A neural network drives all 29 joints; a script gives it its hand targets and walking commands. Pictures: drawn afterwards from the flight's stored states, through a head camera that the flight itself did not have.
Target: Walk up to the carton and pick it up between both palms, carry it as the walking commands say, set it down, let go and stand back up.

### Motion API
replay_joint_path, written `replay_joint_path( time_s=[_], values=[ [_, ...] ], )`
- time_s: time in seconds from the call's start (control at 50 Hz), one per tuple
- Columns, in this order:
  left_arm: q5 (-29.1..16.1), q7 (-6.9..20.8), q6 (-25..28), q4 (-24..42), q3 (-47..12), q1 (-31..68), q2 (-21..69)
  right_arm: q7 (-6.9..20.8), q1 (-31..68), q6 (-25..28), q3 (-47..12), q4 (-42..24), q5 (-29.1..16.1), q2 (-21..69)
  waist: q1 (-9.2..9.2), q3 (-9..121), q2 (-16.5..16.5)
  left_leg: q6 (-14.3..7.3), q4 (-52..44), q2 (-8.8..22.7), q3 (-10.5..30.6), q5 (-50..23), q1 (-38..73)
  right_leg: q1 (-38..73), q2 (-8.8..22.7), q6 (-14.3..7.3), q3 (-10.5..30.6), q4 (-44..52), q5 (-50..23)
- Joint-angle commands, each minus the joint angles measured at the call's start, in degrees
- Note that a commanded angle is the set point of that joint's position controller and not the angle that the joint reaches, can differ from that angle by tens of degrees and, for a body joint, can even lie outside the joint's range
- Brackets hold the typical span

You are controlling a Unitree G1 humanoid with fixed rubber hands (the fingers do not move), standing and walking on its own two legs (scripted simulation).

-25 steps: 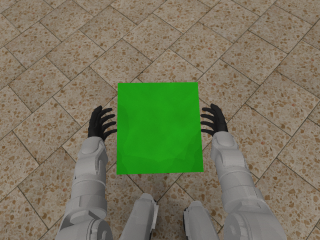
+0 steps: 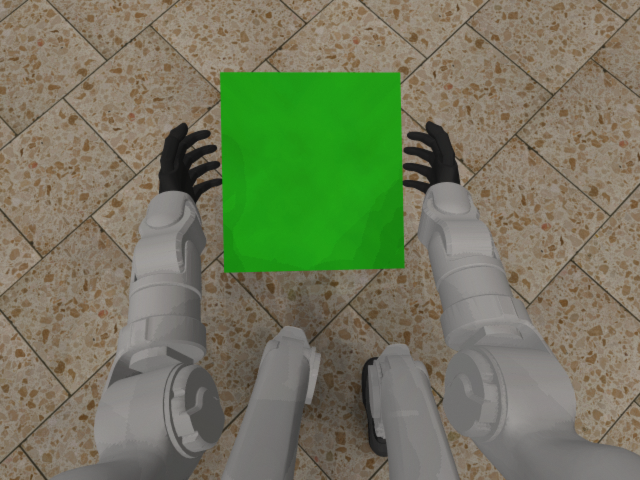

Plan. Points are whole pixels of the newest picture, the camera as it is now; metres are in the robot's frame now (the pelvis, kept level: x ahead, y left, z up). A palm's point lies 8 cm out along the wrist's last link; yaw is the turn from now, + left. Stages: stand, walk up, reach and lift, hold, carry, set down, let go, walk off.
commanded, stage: set down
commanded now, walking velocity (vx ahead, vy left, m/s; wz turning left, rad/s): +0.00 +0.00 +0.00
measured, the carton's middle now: (311, 181) +0.50 +0.09 -0.19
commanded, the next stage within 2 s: none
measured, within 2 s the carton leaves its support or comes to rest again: neither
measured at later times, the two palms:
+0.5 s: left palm (202, 191) +0.46 +0.24 -0.17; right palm (422, 188) +0.51 -0.07 -0.19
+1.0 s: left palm (212, 193) +0.48 +0.25 -0.25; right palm (403, 190) +0.53 -0.06 -0.27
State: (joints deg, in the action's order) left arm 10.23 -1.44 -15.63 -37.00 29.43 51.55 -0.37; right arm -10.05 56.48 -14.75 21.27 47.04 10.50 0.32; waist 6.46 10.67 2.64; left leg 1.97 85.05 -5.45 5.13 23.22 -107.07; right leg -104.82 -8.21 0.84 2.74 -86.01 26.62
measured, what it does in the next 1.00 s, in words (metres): lowers itself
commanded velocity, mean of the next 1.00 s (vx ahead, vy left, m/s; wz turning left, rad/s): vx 0.00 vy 0.00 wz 0.00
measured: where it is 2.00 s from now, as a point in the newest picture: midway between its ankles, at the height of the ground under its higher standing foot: (331, 411)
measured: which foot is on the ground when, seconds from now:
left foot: down 0.00-1.00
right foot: down 0.00-1.00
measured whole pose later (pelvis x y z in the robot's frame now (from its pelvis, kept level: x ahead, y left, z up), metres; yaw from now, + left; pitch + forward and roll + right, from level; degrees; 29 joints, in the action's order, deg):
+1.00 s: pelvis -0.01 +0.00 -0.12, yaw -1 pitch +48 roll -2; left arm 8.6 0.1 -16.9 -44.6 28.3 70.4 -9.6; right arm -12.4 76.2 -14.8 17.1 56.0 4.9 -7.4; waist 7.7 -2.1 3.7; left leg 2.6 109.7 -5.6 3.6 28.5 -128.7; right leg -126.6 -10.6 2.1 1.3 -110.9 32.2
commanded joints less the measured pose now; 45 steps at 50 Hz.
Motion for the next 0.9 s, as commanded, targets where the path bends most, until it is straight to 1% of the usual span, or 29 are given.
replay_joint_path(
  time_s=[0.0, 0.04, 0.08, 0.1, 0.18, 0.2, 0.24, 0.28, 0.3, 0.32, 0.34, 0.38, 0.44, 0.52, 0.58, 0.62, 0.64, 0.7, 0.74, 0.82, 0.84, 0.88],
  values=[
    [-6.14, 14.08, -0.89, 0.84, -30.60, 38.16, 46.63, 17.15, 40.57, 3.07, -25.85, -5.92, -8.94, 50.67, 4.52, 58.12, -1.97, 0.96, -3.36, -0.63, -5.85, -19.11, 41.05, 17.97, -2.94, -0.36, -4.64, 1.60, -6.64],
    [-6.69, 13.72, -0.97, 1.08, -31.01, 39.14, 46.69, 17.63, 42.03, 2.92, -26.48, -6.02, -9.84, 50.74, 4.85, 58.80, -1.09, 0.91, -2.15, -0.68, -5.52, -19.82, 41.26, 15.96, -3.16, -0.21, -5.00, 0.27, -6.36],
    [-7.00, 13.54, -1.06, 0.80, -31.13, 39.45, 46.79, 17.82, 42.19, 2.82, -26.43, -5.94, -10.15, 50.74, 4.64, 58.68, -0.50, 0.80, -1.13, -0.76, -5.12, -20.51, 41.00, 14.31, -3.26, -0.07, -5.17, -0.75, -6.53],
    [-7.43, 13.62, -1.01, 0.69, -30.97, 39.89, 46.77, 17.83, 42.74, 2.80, -26.42, -5.80, -10.16, 50.43, 4.36, 58.17, 0.44, 0.74, -0.58, -0.84, -4.94, -20.79, 40.39, 13.57, -3.23, 0.02, -5.34, -1.17, -6.70],
    [-7.77, 13.93, -0.95, -0.88, -29.91, 41.12, 46.05, 17.37, 42.62, 2.77, -24.48, -3.80, -9.32, 49.80, 2.94, 55.01, 1.69, 0.63, 1.31, -0.88, -4.71, -20.05, 37.04, 11.22, -3.30, 0.06, -5.41, -2.40, -6.47],
    [-7.87, 14.08, -1.00, -1.64, -29.75, 41.32, 46.05, 17.16, 43.15, 2.84, -23.89, -3.57, -9.06, 48.86, 2.45, 54.29, 1.42, 0.73, 1.73, -0.90, -4.72, -19.27, 36.25, 10.61, -3.32, -0.03, -5.50, -2.77, -6.05],
    [-8.01, 14.23, -0.86, -1.82, -29.32, 42.09, 45.62, 16.78, 43.75, 3.05, -23.18, -3.70, -8.77, 48.16, 2.14, 54.25, 1.16, 0.81, 2.87, -0.99, -4.63, -19.75, 35.70, 9.62, -3.40, -0.11, -5.64, -3.83, -6.30],
    [-8.01, 14.46, -0.75, -2.51, -28.93, 42.48, 45.07, 16.29, 44.69, 3.22, -22.73, -3.79, -8.68, 47.52, 2.18, 54.19, 0.90, 0.87, 4.12, -0.98, -4.99, -20.31, 34.17, 9.40, -3.40, -0.04, -5.72, -4.93, -6.90],
    [-8.01, 14.58, -0.76, -2.97, -28.98, 42.83, 45.05, 16.00, 45.54, 3.49, -22.70, -4.18, -8.85, 46.83, 2.23, 54.48, -0.04, 1.00, 4.73, -1.03, -5.34, -20.64, 33.90, 9.18, -3.40, -0.12, -5.67, -5.34, -7.09],
    [-8.07, 14.63, -0.66, -2.89, -28.77, 43.73, 44.44, 15.79, 45.74, 3.42, -22.35, -3.56, -8.78, 46.71, 2.18, 54.10, 0.13, 1.00, 5.29, -1.05, -5.53, -20.32, 32.65, 9.22, -3.41, -0.15, -5.67, -5.78, -7.17],
    [-7.83, 14.71, -0.74, -3.50, -28.65, 43.61, 44.08, 15.56, 46.28, 3.54, -22.39, -3.83, -9.05, 46.23, 2.64, 54.63, -0.73, 1.09, 5.83, -1.06, -5.99, -20.32, 32.55, 9.51, -3.43, -0.17, -5.63, -6.23, -7.13],
    [-7.95, 14.82, -0.46, -2.94, -28.68, 45.18, 42.91, 15.04, 47.53, 3.58, -22.56, -4.29, -9.43, 46.09, 2.88, 55.37, -0.79, 1.06, 7.21, -0.97, -6.50, -21.04, 31.47, 9.71, -3.48, -0.12, -5.69, -7.29, -7.90],
    [-7.87, 14.88, -0.10, -2.17, -28.63, 46.82, 41.13, 14.45, 48.69, 3.43, -22.77, -3.97, -10.24, 46.51, 3.90, 56.51, -0.71, 0.97, 8.86, -0.86, -7.57, -20.74, 29.16, 11.27, -3.50, 0.06, -5.50, -8.72, -9.18],
    [-8.48, 15.03, 0.29, -1.05, -28.19, 48.79, 38.78, 13.54, 51.20, 3.25, -24.50, -4.81, -11.47, 46.94, 5.26, 58.83, 1.27, 0.65, 11.11, -0.66, -8.32, -20.28, 26.05, 14.31, -3.34, 0.50, -5.19, -10.70, -10.80],
    [-8.47, 15.27, 0.36, -1.63, -26.78, 49.80, 36.76, 13.02, 51.90, 3.07, -24.41, -3.63, -11.45, 46.57, 5.92, 57.63, 3.30, 0.41, 12.52, -0.48, -8.56, -19.24, 23.06, 14.70, -3.17, 0.75, -5.04, -11.89, -11.08],
    [-8.24, 15.48, 0.39, -2.16, -25.81, 50.02, 35.56, 12.73, 52.98, 3.15, -24.69, -3.94, -11.53, 46.16, 6.62, 56.89, 4.57, 0.24, 13.43, -0.32, -8.77, -18.80, 21.04, 14.85, -3.08, 0.90, -4.98, -12.69, -11.54],
    [-8.33, 15.56, 0.35, -2.55, -25.79, 50.18, 35.25, 12.52, 53.49, 3.19, -24.56, -3.94, -11.56, 45.89, 6.46, 56.74, 4.86, 0.19, 13.77, -0.26, -8.71, -18.59, 20.72, 15.01, -3.07, 0.97, -5.03, -13.11, -11.52],
    [-8.18, 15.95, 0.28, -3.71, -24.84, 50.78, 34.70, 12.18, 54.85, 3.40, -24.49, -3.59, -11.75, 44.89, 7.01, 55.33, 5.34, 0.10, 14.95, -0.14, -8.85, -18.07, 18.93, 14.31, -3.01, 0.94, -5.11, -14.30, -11.53],
    [-8.20, 16.10, 0.29, -3.96, -24.44, 51.10, 34.47, 11.96, 56.06, 3.63, -24.31, -3.85, -11.70, 44.01, 6.95, 54.64, 5.66, 0.11, 15.86, -0.06, -8.75, -18.41, 18.19, 13.63, -2.92, 0.90, -5.22, -15.12, -11.77],
    [-8.07, 16.32, 0.17, -5.08, -23.71, 52.45, 33.58, 11.70, 56.61, 3.71, -22.52, -1.85, -11.12, 42.32, 5.94, 52.20, 5.85, 0.08, 17.22, 0.17, -8.49, -17.64, 17.19, 11.29, -2.93, 0.64, -5.72, -16.61, -10.54],
    [-8.18, 16.40, 0.14, -5.05, -24.16, 53.00, 33.65, 11.69, 56.78, 3.82, -22.22, -1.59, -11.15, 41.76, 5.71, 51.71, 4.89, 0.18, 17.60, 0.24, -8.47, -18.07, 17.67, 10.24, -2.95, 0.48, -5.74, -17.06, -10.36],
    [-8.02, 16.41, 0.12, -5.32, -24.11, 53.78, 33.30, 11.73, 56.91, 3.90, -21.33, -0.52, -10.94, 40.84, 5.30, 50.67, 4.40, 0.26, 18.16, 0.28, -8.30, -17.86, 17.60, 8.84, -3.02, 0.27, -6.07, -17.92, -9.66]
  ],
)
